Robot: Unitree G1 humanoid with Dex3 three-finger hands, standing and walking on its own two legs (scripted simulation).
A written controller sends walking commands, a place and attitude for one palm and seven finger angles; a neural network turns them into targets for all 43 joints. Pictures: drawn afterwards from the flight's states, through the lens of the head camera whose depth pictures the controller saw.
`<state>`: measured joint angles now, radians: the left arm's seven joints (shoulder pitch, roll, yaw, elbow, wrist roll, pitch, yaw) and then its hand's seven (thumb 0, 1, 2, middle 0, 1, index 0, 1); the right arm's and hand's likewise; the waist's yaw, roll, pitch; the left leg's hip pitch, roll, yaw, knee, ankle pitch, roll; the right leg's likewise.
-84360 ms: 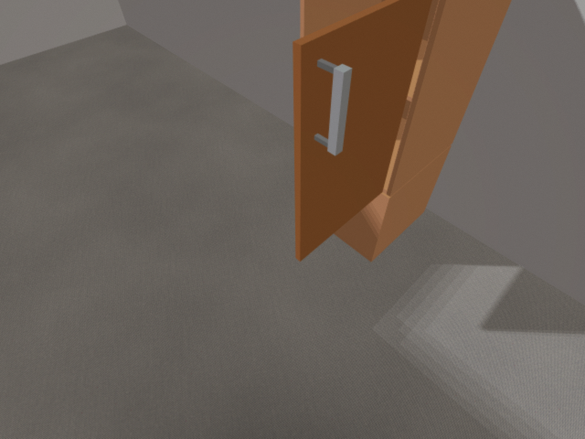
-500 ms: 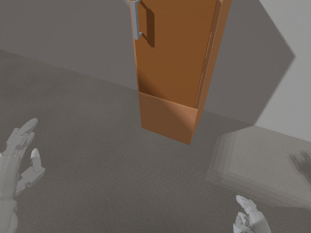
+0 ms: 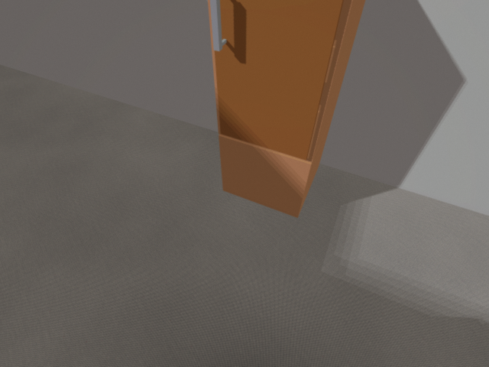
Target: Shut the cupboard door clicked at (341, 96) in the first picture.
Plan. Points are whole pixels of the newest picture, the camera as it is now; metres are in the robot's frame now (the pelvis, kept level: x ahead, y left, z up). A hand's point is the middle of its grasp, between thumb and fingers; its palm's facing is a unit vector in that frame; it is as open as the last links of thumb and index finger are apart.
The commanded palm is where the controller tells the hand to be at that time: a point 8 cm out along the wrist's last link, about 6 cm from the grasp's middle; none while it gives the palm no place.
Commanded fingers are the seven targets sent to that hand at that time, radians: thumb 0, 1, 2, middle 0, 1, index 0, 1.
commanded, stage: let the arm hang, fingers relaxed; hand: left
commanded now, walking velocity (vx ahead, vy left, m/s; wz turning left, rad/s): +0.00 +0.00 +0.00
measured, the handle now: (219, 19) +1.00 +0.13 +0.12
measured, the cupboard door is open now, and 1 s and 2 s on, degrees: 0 0 0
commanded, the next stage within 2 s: look to check the result in 0.54 s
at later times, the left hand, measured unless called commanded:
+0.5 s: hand out of the picture -0.01 +0.16 -0.18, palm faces +0.02 -0.99 -0.17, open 7.3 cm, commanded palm none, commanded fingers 0.00 0.90 0.90 -0.20 -0.30 -0.20 -0.30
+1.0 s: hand out of the picture +0.01 +0.19 -0.17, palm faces +0.00 -0.97 -0.23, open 7.4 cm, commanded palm none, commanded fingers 0.00 0.90 0.90 -0.20 -0.30 -0.20 -0.30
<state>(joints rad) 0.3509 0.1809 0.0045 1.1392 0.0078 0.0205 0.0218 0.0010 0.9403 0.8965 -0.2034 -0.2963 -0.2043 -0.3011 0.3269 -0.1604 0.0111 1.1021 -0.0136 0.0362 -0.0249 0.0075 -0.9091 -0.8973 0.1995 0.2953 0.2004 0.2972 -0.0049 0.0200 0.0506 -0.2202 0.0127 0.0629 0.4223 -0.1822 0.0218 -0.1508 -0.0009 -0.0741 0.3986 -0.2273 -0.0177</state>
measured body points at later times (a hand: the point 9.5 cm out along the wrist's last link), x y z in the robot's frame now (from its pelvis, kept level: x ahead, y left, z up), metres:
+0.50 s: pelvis +0.00 +0.00 +0.00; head -0.01 +0.00 +0.45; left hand -0.01 +0.21 -0.16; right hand -0.03 -0.20 -0.17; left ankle +0.03 +0.10 -0.74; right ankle -0.01 -0.11 -0.74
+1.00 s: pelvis +0.00 +0.00 +0.00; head +0.01 -0.01 +0.45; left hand +0.01 +0.24 -0.15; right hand +0.01 -0.24 -0.16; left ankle +0.03 +0.10 -0.74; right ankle -0.01 -0.11 -0.74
